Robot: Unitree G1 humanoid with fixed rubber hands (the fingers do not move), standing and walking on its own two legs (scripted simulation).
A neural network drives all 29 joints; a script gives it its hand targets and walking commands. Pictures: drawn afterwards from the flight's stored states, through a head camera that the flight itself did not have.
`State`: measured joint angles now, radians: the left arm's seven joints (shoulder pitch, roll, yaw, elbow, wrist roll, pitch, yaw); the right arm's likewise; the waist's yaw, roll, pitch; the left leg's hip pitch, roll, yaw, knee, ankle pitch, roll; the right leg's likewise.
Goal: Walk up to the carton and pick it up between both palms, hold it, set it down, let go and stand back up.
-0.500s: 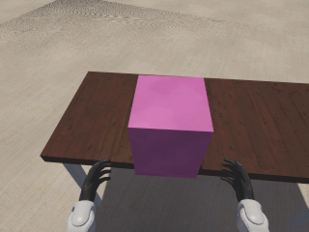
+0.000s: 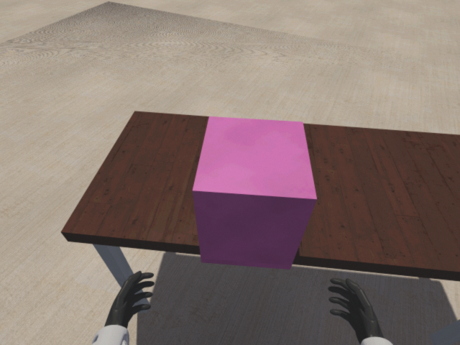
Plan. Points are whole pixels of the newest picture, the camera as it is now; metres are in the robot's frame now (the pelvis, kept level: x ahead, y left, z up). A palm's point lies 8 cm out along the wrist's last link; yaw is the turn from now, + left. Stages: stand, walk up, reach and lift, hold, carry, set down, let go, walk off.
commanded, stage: set down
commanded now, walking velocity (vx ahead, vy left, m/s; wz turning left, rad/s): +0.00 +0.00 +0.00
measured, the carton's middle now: (250, 194) +0.42 -0.01 +0.01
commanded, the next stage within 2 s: let go in 0.60 s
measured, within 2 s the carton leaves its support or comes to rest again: neither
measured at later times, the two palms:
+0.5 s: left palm (112, 344) +0.15 +0.23 -0.08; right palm out of the picture +0.15 -0.22 -0.07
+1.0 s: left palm (112, 344) +0.15 +0.23 -0.08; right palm out of the picture +0.14 -0.23 -0.08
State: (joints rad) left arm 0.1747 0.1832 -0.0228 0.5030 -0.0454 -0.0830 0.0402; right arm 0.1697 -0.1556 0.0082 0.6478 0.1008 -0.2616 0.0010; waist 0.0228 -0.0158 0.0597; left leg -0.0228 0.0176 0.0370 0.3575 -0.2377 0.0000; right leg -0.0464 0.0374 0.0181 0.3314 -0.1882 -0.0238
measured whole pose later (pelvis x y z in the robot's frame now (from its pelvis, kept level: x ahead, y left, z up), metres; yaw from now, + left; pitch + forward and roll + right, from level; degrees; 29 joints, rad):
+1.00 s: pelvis -0.01 +0.00 +0.00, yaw +0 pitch -5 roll +0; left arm 0.18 0.20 -0.01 0.51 -0.01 0.13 0.02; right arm 0.17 -0.18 -0.05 0.73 -0.02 -0.20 0.03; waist 0.02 0.00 0.09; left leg -0.08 0.02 0.04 0.42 -0.26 0.00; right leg -0.11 0.04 0.02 0.39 -0.21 -0.02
